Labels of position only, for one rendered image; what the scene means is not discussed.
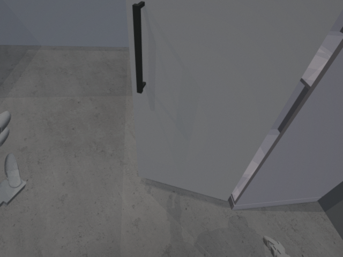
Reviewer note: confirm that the right robot hand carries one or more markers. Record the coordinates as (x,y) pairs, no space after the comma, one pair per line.
(277,250)

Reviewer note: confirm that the left robot hand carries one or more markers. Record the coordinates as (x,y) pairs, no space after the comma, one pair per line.
(11,187)

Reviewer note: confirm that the handle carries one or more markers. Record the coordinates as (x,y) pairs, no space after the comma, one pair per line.
(138,47)

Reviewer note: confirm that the fridge door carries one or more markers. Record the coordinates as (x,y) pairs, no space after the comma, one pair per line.
(218,74)

